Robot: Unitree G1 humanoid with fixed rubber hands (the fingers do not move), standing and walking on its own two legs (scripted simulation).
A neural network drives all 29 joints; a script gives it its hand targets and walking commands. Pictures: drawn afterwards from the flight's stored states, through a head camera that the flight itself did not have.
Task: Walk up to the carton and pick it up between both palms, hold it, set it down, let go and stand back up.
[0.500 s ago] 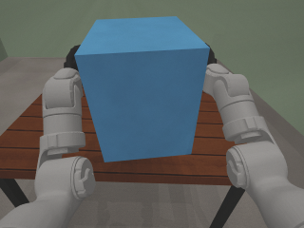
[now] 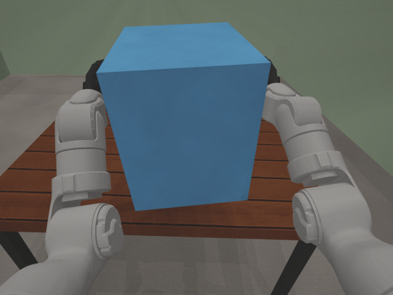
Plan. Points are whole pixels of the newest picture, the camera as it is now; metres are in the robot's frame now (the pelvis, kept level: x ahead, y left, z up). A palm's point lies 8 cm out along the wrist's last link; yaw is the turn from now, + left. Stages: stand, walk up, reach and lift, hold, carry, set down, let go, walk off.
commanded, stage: hold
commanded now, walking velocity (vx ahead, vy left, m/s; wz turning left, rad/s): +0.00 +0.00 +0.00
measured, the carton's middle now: (184, 110) +0.41 +0.00 +0.24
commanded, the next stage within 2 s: set down in 0.44 s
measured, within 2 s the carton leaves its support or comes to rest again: neither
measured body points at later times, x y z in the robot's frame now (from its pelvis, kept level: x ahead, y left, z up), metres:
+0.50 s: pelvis +0.00 +0.00 +0.00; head -0.08 +0.02 +0.44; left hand +0.39 +0.16 +0.28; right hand +0.39 -0.16 +0.30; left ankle +0.00 +0.11 -0.75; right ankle +0.02 -0.10 -0.75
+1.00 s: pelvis +0.01 +0.00 +0.00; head -0.04 +0.04 +0.45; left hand +0.42 +0.17 +0.25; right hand +0.41 -0.16 +0.24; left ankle +0.00 +0.11 -0.75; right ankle +0.02 -0.10 -0.75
